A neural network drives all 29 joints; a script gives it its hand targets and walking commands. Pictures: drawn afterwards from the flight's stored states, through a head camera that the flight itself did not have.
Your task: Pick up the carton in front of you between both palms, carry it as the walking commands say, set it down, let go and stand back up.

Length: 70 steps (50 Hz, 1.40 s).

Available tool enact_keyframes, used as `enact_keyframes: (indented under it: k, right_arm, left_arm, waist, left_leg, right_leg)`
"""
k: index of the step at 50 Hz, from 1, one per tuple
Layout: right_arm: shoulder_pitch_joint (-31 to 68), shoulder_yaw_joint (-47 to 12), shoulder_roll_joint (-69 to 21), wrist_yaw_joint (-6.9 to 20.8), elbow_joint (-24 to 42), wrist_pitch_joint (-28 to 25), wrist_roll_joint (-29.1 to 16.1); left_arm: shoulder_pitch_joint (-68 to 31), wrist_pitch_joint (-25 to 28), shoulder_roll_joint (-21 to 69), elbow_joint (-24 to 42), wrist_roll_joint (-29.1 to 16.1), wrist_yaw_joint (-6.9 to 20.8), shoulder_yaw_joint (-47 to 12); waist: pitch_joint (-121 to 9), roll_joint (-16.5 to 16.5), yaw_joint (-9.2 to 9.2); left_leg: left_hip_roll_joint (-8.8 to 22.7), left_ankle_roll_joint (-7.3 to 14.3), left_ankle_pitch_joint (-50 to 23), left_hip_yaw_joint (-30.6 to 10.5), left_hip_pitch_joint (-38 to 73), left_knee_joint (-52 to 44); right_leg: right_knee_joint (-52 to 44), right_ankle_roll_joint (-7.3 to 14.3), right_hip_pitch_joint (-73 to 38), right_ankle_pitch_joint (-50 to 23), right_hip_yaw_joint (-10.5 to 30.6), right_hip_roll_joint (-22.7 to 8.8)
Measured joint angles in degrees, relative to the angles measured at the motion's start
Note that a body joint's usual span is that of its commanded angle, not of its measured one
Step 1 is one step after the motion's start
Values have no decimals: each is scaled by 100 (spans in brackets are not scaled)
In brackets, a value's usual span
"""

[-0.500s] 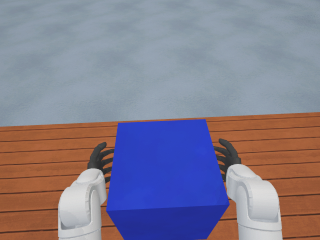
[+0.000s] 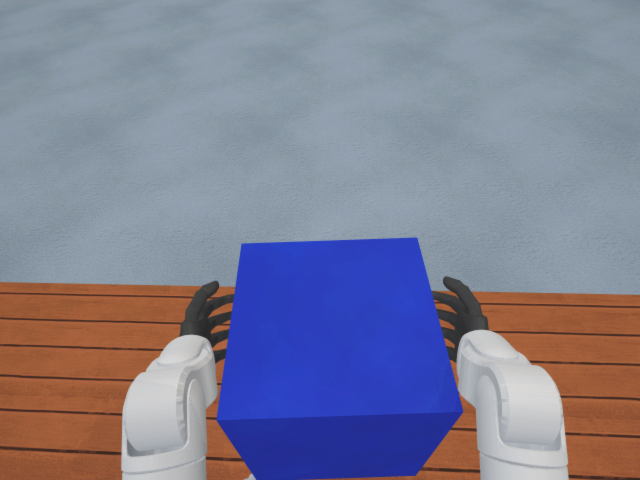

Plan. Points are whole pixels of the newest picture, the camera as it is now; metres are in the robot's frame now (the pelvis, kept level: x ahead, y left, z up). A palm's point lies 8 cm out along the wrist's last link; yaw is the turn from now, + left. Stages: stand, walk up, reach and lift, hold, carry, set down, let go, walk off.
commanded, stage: carry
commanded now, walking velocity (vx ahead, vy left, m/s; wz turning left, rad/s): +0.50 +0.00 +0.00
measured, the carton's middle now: (333, 365) +0.27 +0.01 +0.00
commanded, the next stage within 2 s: none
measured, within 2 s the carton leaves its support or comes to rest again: neither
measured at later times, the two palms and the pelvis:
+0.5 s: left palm (242, 157) +0.62 +0.17 +0.06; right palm (418, 157) +0.60 -0.13 +0.08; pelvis +0.34 +0.04 +0.00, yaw -4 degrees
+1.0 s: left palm (269, 74) +0.89 +0.15 +0.09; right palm (409, 69) +0.88 -0.15 +0.09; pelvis +0.51 +0.00 -0.02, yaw -1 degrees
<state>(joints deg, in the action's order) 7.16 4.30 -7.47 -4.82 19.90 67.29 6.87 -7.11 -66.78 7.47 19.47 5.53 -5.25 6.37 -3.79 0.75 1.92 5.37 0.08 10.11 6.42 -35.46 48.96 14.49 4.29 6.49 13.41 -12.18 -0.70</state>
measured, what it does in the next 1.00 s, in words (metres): walks ahead: left foot, then right foot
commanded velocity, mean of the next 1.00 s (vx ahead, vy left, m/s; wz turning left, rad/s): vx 0.16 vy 0.00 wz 0.00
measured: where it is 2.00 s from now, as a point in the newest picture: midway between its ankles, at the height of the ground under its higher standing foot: (335, 406)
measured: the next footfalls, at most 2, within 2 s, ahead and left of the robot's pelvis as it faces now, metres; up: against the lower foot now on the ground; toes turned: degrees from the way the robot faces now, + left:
left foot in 0.20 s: +0.34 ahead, +0.11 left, +0.00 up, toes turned +10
right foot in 0.64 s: +0.59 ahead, -0.09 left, +0.00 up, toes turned -9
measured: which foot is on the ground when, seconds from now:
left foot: up 0.00-0.18, down 0.20-0.64, up 0.66-0.78, down 0.80-1.00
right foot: down 0.00-0.24, up 0.26-0.62, down 0.64-1.00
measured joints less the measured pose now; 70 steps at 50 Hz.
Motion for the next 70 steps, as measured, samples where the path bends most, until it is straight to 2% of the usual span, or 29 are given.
enact_keyframes:
  k: [4, 9, 10, 11, 12, 13, 15, 17, 20, 26, 29, 32, 33, 35, 37, 39, 42, 48, 55, 63, 66, 70]
  right_arm:
    - [-52, -13, 5, -25, 324, 53, -19]
    - [9, 56, 1, -45, 489, 214, -74]
    - [59, 66, -4, -45, 453, 249, -82]
    - [109, 49, -10, -46, 342, 233, -81]
    - [185, 53, -19, -45, 196, 218, -74]
    - [258, 69, -27, -44, 50, 213, -72]
    - [306, 94, -37, -43, -130, 208, -67]
    - [241, 108, -30, -42, -166, 176, -75]
    - [127, 132, -15, -40, -71, 90, -97]
    - [179, 208, -18, -22, 125, -56, -153]
    - [403, 265, -46, -16, 132, -50, -161]
    - [773, 366, -28, -31, 23, -3, -131]
    - [976, 385, 85, -36, -106, 22, -142]
    - [1486, 418, 383, -67, -536, 96, -219]
    - [1903, 447, 571, -97, -998, 186, -298]
    - [2235, 488, 654, -139, -1396, 262, -347]
    - [2602, 548, 681, -192, -1851, 273, -371]
    - [3179, 688, 762, -211, -2296, 158, -377]
    - [3245, 875, 649, -214, -2297, 181, -310]
    - [3016, 882, 555, -215, -1970, 183, -288]
    - [2986, 890, 562, -214, -1949, 188, -292]
    - [3002, 919, 546, -212, -1993, 187, -274]
  left_arm:
    - [-38, -45, 3, 221, -34, 5, -42]
    - [-118, -207, 11, 360, 13, 12, -81]
    - [-123, -244, 11, 372, 31, 13, -66]
    - [-151, -267, 6, 339, 42, 16, -9]
    - [-184, -281, 19, 270, 54, 18, 64]
    - [-204, -288, 21, 193, 70, 19, 113]
    - [-212, -290, 18, 64, 94, 23, 145]
    - [-195, -265, 14, -12, 112, 26, 105]
    - [-182, -167, 15, -40, 117, 29, 15]
    - [-224, 12, 21, 122, 107, 9, -57]
    - [-381, -14, 36, 223, 52, -35, 59]
    - [-794, -76, -27, 79, 15, -77, 159]
    - [-1006, -61, -53, -98, 14, -86, 184]
    - [-1512, -57, -149, -579, 10, -141, 209]
    - [-1904, -117, -278, -1039, -45, -214, 240]
    - [-2188, -180, -371, -1403, -93, -234, 324]
    - [-2461, -196, -481, -1767, -148, -239, 443]
    - [-3044, -127, -663, -2188, -212, -252, 547]
    - [-3195, -185, -611, -2249, -166, -253, 684]
    - [-3066, -199, -563, -2018, -174, -253, 656]
    - [-3070, -192, -559, -2044, -172, -253, 633]
    - [-3091, -187, -601, -2113, -191, -251, 595]
  waist:
    - [-62, -42, -95]
    - [-105, -13, -167]
    - [-99, -12, -174]
    - [-83, 112, -228]
    - [-53, 188, -274]
    - [-7, 173, -308]
    - [113, 77, -343]
    - [207, 0, -360]
    - [283, -78, -362]
    - [294, -64, -244]
    - [276, -43, -200]
    - [236, -32, -189]
    - [228, -132, -154]
    - [329, -369, -112]
    - [416, -429, -127]
    - [488, -386, -163]
    - [560, -286, -187]
    - [569, -189, -197]
    - [536, -112, -198]
    - [602, -140, -120]
    - [556, -149, -124]
    - [506, -117, -184]
  left_leg:
    - [-50, 25, -476, 216, -82, -1006]
    - [-298, 217, -861, 695, 406, -2048]
    - [-368, 244, -786, 807, 652, -2232]
    - [-463, 502, -666, 902, 746, -2115]
    - [-488, 638, -434, 958, 749, -1861]
    - [-463, 691, -223, 974, 788, -1724]
    - [-419, 608, -80, 959, 1046, -1877]
    - [-414, 575, -44, 923, 1390, -2227]
    - [-394, 535, 4, 830, 1888, -2711]
    - [-336, 330, 395, 668, 2692, -3075]
    - [-332, 201, 824, 634, 2986, -2856]
    - [-318, 61, 1531, 605, 3109, -2079]
    - [-223, 24, 1780, 577, 3008, -1622]
    - [-191, -36, 2066, 158, 2592, -665]
    - [-308, 8, 2366, -160, 2248, -380]
    - [-368, 62, 2247, -270, 2092, -866]
    - [-377, 64, 1168, -244, 2223, -1537]
    - [-399, 24, 1406, -215, 2314, -1560]
    - [-458, 49, 1300, -153, 2412, -1780]
    - [-445, 52, 1127, -55, 2338, -1396]
    - [-489, 47, 1174, -56, 2574, -1865]
    - [-533, 188, 1207, -41, 2680, -2116]
  right_leg:
    - [-214, -149, -627, 369, 72, -7]
    - [-10, -406, -1358, 1140, 145, -86]
    - [378, -456, -1384, 1395, 128, -143]
    - [1054, -480, -1240, 1643, 110, -318]
    - [2076, -458, -868, 1486, 226, -454]
    - [3180, -445, -368, 1375, 493, -436]
    - [4838, -358, 612, 1147, 858, -290]
    - [5367, -290, 1380, 796, 906, -284]
    - [4915, -316, 2167, 429, 820, -373]
    - [2987, -435, 2771, -268, 571, -351]
    - [2189, -390, 2673, -872, 377, -213]
    - [1333, -279, 2155, -1619, 130, -74]
    - [1390, -56, 2059, -1221, 74, -20]
    - [1707, 170, 2077, -630, 3, 75]
    - [1739, 108, 2034, -526, -14, 75]
    - [1656, 134, 1952, -480, -8, 63]
    - [1601, 131, 1814, -377, 38, 59]
    - [1692, 78, 1784, -167, 62, 24]
    - [1785, 21, 1837, -207, 124, -48]
    - [1620, -31, 1628, -249, 181, -63]
    - [1639, -36, 1656, -340, 196, -83]
    - [1742, -117, 1701, -334, 205, -135]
